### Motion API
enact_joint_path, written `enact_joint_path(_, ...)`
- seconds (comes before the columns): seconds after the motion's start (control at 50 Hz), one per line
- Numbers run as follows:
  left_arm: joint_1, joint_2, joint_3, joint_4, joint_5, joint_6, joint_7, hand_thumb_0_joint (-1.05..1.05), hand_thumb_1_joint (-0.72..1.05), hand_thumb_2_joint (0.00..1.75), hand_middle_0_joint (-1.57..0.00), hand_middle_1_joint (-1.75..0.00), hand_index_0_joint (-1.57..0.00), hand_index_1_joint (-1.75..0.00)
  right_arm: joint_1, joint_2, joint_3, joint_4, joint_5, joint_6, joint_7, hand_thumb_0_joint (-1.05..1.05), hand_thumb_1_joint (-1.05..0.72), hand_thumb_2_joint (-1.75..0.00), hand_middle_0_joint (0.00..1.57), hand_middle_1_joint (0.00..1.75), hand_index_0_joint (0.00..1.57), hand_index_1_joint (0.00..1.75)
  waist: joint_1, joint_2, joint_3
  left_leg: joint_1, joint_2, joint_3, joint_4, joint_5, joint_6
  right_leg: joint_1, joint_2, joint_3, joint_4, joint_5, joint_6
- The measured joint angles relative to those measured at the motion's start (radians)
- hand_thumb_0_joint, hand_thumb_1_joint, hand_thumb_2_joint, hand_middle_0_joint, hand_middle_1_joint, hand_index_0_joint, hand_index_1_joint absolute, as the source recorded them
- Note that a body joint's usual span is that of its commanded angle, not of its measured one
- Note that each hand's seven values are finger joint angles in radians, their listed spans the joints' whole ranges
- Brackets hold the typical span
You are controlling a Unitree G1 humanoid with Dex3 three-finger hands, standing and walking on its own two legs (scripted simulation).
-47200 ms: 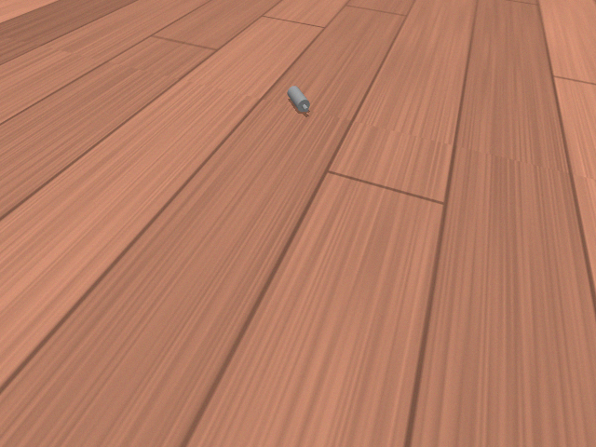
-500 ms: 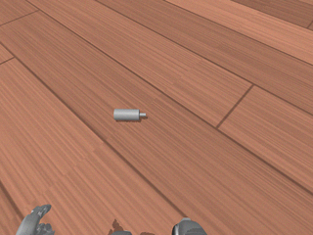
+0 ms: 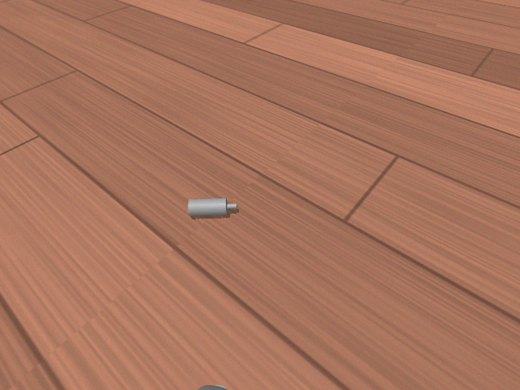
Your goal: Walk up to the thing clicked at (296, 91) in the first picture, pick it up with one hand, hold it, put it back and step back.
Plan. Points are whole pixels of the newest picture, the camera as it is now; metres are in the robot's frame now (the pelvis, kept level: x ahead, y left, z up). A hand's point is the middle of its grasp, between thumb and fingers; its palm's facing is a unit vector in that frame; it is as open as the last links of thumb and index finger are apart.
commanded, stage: step back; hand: left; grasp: from above
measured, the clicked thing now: (213, 206) +1.05 +0.30 -0.72
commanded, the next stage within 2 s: stand in 0.82 s
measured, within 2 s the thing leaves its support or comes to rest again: neither
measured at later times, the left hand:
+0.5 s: hand out of the picture +0.08 +0.28 -0.14, palm faces +0.06 -0.91 -0.40, open 7.4 cm
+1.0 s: hand out of the picture +0.13 +0.29 -0.15, palm faces +0.08 -0.94 -0.33, open 7.4 cm
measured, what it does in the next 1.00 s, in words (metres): steps on the spot: left foot, then right foot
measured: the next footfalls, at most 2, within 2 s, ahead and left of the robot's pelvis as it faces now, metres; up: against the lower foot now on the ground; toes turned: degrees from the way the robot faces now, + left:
left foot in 0.14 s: +0.04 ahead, +0.14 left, +0.00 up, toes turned +1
right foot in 0.44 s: +0.10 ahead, -0.11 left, +0.00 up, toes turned +1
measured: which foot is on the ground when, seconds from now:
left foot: up 0.00-0.12, down 0.14-0.46, up 0.48-0.68, down 0.70-1.00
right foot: down 0.00-0.18, up 0.20-0.42, down 0.44-1.00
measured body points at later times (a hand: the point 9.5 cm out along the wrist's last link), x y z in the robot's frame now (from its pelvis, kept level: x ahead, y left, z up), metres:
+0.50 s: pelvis +0.01 +0.00 -0.01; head +0.02 -0.01 +0.44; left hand +0.08 +0.32 -0.12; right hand +0.09 -0.30 -0.14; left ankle +0.01 +0.14 -0.73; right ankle +0.06 -0.11 -0.73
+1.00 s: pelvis +0.05 +0.03 +0.01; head +0.08 +0.04 +0.46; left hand +0.12 +0.34 -0.12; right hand +0.17 -0.26 -0.12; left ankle +0.03 +0.15 -0.73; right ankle +0.06 -0.11 -0.73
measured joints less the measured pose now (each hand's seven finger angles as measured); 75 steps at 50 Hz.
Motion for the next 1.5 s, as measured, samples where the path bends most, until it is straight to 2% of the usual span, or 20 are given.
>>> enact_joint_path(0.06, -0.009, 0.004, 0.004, -0.014, 0.000, -0.019, -0.001, 0.01, 0.90, 0.89, -0.21, -0.30, -0.21, -0.30, 0.031, -0.007, 0.001, 0.028, -0.006, -0.004, 0.004, 0.01, -0.91, -0.90, 0.21, 0.30, 0.20, 0.30, -0.005, 0.010, 0.000, 0.048, 0.014, 0.010, -0.060, -0.007, -0.005, -0.007, -0.008, -0.026, -0.012, 0.010, 0.007)
enact_joint_path(0.12, -0.029, 0.021, 0.010, -0.034, -0.002, -0.025, -0.005, 0.01, 0.90, 0.89, -0.21, -0.30, -0.21, -0.30, 0.049, 0.001, 0.000, 0.052, -0.012, -0.014, 0.012, 0.01, -0.91, -0.90, 0.21, 0.30, 0.20, 0.30, -0.010, -0.001, 0.010, 0.114, 0.032, 0.061, -0.195, -0.034, -0.006, -0.018, -0.028, -0.056, 0.004, 0.001, 0.015)
enact_joint_path(0.14, -0.036, 0.029, 0.011, -0.039, -0.004, -0.022, -0.006, 0.01, 0.90, 0.89, -0.21, -0.30, -0.21, -0.30, 0.052, 0.007, -0.002, 0.057, -0.014, -0.020, 0.014, 0.01, -0.91, -0.90, 0.21, 0.30, 0.20, 0.30, -0.012, -0.012, 0.015, 0.142, 0.029, 0.078, -0.261, 0.001, -0.002, -0.026, -0.039, -0.062, 0.021, -0.008, 0.020)
enact_joint_path(0.18, -0.048, 0.050, 0.011, -0.043, -0.009, -0.013, -0.005, 0.01, 0.90, 0.89, -0.21, -0.30, -0.21, -0.30, 0.042, 0.029, -0.007, 0.065, -0.018, -0.035, 0.015, 0.01, -0.91, -0.90, 0.21, 0.30, 0.20, 0.30, -0.003, -0.062, 0.040, 0.177, -0.002, 0.107, -0.332, 0.148, 0.009, -0.041, -0.076, -0.039, 0.072, -0.030, 0.021)
enact_joint_path(0.2, -0.048, 0.054, 0.010, -0.040, -0.014, -0.009, -0.003, 0.01, 0.90, 0.89, -0.21, -0.30, -0.21, -0.30, 0.038, 0.037, -0.009, 0.061, -0.021, -0.044, 0.016, 0.01, -0.91, -0.90, 0.21, 0.30, 0.20, 0.30, -0.001, -0.076, 0.043, 0.182, -0.009, 0.120, -0.336, 0.155, 0.014, -0.063, -0.078, -0.023, 0.124, -0.045, 0.012)
enact_joint_path(0.26, -0.053, 0.055, 0.002, -0.017, -0.019, 0.005, -0.006, 0.01, 0.90, 0.89, -0.21, -0.30, -0.20, -0.30, 0.045, 0.047, -0.010, 0.042, -0.019, -0.062, 0.021, 0.01, -0.90, -0.90, 0.21, 0.30, 0.20, 0.30, -0.025, -0.065, 0.027, 0.184, 0.008, 0.113, -0.334, 0.136, 0.038, -0.131, -0.036, -0.021, 0.277, -0.159, -0.007)
enact_joint_path(0.3, -0.054, 0.062, 0.002, -0.015, -0.021, 0.003, -0.012, 0.01, 0.90, 0.89, -0.21, -0.30, -0.20, -0.30, 0.049, 0.054, -0.007, 0.034, -0.018, -0.065, 0.020, 0.01, -0.90, -0.90, 0.21, 0.30, 0.20, 0.30, -0.031, -0.068, 0.019, 0.200, 0.019, 0.115, -0.355, 0.139, 0.038, -0.161, -0.029, -0.027, 0.305, -0.159, -0.012)
enact_joint_path(0.4, -0.072, 0.067, 0.007, -0.014, -0.026, -0.017, -0.020, 0.01, 0.90, 0.89, -0.21, -0.30, -0.20, -0.30, 0.049, 0.049, -0.001, 0.029, -0.015, -0.065, 0.016, 0.01, -0.90, -0.90, 0.21, 0.30, 0.21, 0.30, -0.047, -0.068, 0.018, 0.214, 0.035, 0.112, -0.352, 0.129, 0.012, -0.153, -0.043, -0.049, 0.130, -0.055, 0.000)
enact_joint_path(0.46, -0.093, 0.048, 0.009, -0.003, -0.022, -0.034, -0.007, 0.01, 0.90, 0.89, -0.21, -0.30, -0.20, -0.30, 0.035, 0.031, 0.003, 0.037, -0.002, -0.042, 0.009, 0.01, -0.90, -0.90, 0.21, 0.30, 0.21, 0.30, -0.045, -0.030, 0.028, 0.195, 0.065, 0.097, -0.261, 0.070, -0.007, -0.099, -0.018, -0.074, -0.002, 0.124, 0.005)
enact_joint_path(0.5, -0.103, 0.027, 0.004, 0.003, -0.013, -0.039, -0.002, 0.01, 0.90, 0.89, -0.21, -0.30, -0.20, -0.30, 0.030, 0.027, 0.006, 0.049, 0.006, -0.026, -0.002, 0.01, -0.90, -0.90, 0.21, 0.30, 0.20, 0.30, -0.042, 0.000, 0.018, 0.163, 0.059, 0.047, -0.185, -0.004, 0.004, -0.094, -0.002, -0.095, 0.005, 0.108, 0.002)
enact_joint_path(0.54, -0.112, 0.016, -0.003, 0.005, -0.008, -0.034, -0.004, 0.01, 0.90, 0.89, -0.21, -0.30, -0.20, -0.30, 0.027, 0.033, 0.009, 0.060, 0.008, -0.019, -0.005, 0.01, -0.90, -0.90, 0.21, 0.30, 0.20, 0.30, -0.026, -0.009, 0.005, 0.134, 0.032, 0.047, -0.109, -0.086, 0.004, -0.097, -0.015, -0.089, 0.014, 0.088, -0.007)
enact_joint_path(0.58, -0.121, 0.004, -0.009, 0.005, -0.008, -0.032, -0.004, 0.01, 0.90, 0.89, -0.21, -0.30, -0.20, -0.30, 0.023, 0.030, 0.011, 0.068, 0.008, -0.022, -0.002, 0.01, -0.91, -0.90, 0.21, 0.30, 0.20, 0.30, -0.020, -0.012, 0.000, 0.119, 0.021, 0.049, -0.076, -0.101, 0.006, -0.093, -0.028, -0.088, 0.007, 0.083, -0.005)
enact_joint_path(0.64, -0.139, -0.008, -0.014, 0.003, -0.009, -0.038, -0.005, 0.01, 0.90, 0.89, -0.21, -0.30, -0.21, -0.30, 0.021, 0.022, 0.011, 0.080, 0.005, -0.029, -0.001, 0.01, -0.91, -0.90, 0.21, 0.30, 0.20, 0.30, -0.018, -0.008, 0.001, 0.112, 0.032, 0.051, -0.093, -0.082, 0.004, -0.091, -0.041, -0.097, -0.001, 0.080, 0.007)
enact_joint_path(0.68, -0.150, -0.007, -0.015, 0.003, -0.011, -0.036, -0.006, 0.01, 0.90, 0.89, -0.21, -0.30, -0.21, -0.30, 0.019, 0.021, 0.012, 0.089, 0.002, -0.037, -0.002, 0.01, -0.91, -0.90, 0.21, 0.30, 0.20, 0.30, -0.020, -0.014, 0.007, 0.138, 0.048, 0.074, -0.186, -0.049, 0.002, -0.093, -0.054, -0.100, 0.010, 0.068, 0.015)
enact_joint_path(0.72, -0.167, 0.000, -0.014, 0.007, -0.020, -0.028, -0.005, 0.01, 0.90, 0.89, -0.21, -0.30, -0.21, -0.30, 0.018, 0.023, 0.008, 0.100, -0.004, -0.049, -0.006, 0.01, -0.91, -0.90, 0.21, 0.30, 0.20, 0.30, -0.027, -0.027, 0.019, 0.178, 0.047, 0.092, -0.311, 0.109, -0.002, -0.098, -0.075, -0.105, 0.042, 0.044, 0.029)
enact_joint_path(0.74, -0.175, 0.006, -0.013, 0.011, -0.025, -0.023, -0.003, 0.01, 0.90, 0.89, -0.21, -0.30, -0.21, -0.30, 0.012, 0.031, 0.006, 0.108, -0.008, -0.052, -0.008, 0.01, -0.91, -0.90, 0.21, 0.30, 0.20, 0.30, -0.024, -0.046, 0.028, 0.189, 0.034, 0.103, -0.321, 0.130, -0.004, -0.100, -0.090, -0.094, 0.061, 0.035, 0.034)
enact_joint_path(0.82, -0.185, 0.022, -0.016, 0.033, -0.041, -0.010, 0.001, 0.01, 0.90, 0.89, -0.21, -0.30, -0.20, -0.30, -0.010, 0.048, 0.015, 0.129, -0.007, -0.046, -0.005, 0.01, -0.91, -0.90, 0.21, 0.30, 0.20, 0.30, -0.022, -0.055, 0.024, 0.193, 0.044, 0.114, -0.307, 0.092, 0.000, -0.077, -0.074, -0.075, 0.018, 0.043, 0.043)
enact_joint_path(0.9, -0.198, 0.036, -0.023, 0.071, -0.045, -0.008, -0.003, 0.01, 0.90, 0.89, -0.21, -0.30, -0.20, -0.30, -0.040, 0.069, 0.035, 0.138, 0.003, -0.060, -0.004, 0.01, -0.90, -0.90, 0.21, 0.30, 0.20, 0.30, -0.027, -0.065, 0.025, 0.229, 0.054, 0.114, -0.358, 0.106, -0.003, -0.033, -0.064, -0.078, -0.050, 0.072, 0.048)
enact_joint_path(1.16, -0.220, 0.002, -0.055, 0.134, -0.039, -0.009, -0.009, 0.01, 0.90, 0.89, -0.21, -0.30, -0.20, -0.30, -0.136, 0.058, 0.050, 0.152, 0.016, -0.066, -0.008, 0.01, -0.90, -0.90, 0.21, 0.30, 0.20, 0.30, -0.024, -0.045, 0.017, 0.314, 0.061, 0.114, -0.492, 0.171, -0.007, 0.056, -0.054, -0.082, -0.194, 0.142, 0.047)
enact_joint_path(1.5, -0.198, 0.012, -0.052, 0.170, -0.034, -0.014, -0.015, 0.01, 0.90, 0.89, -0.21, -0.30, -0.20, -0.30, -0.100, 0.052, 0.053, 0.201, 0.010, -0.055, 0.003, 0.01, -0.90, -0.90, 0.21, 0.30, 0.20, 0.30, -0.028, -0.037, 0.011, 0.327, 0.073, 0.107, -0.560, 0.232, -0.022, 0.064, -0.042, -0.089, -0.248, 0.195, 0.032)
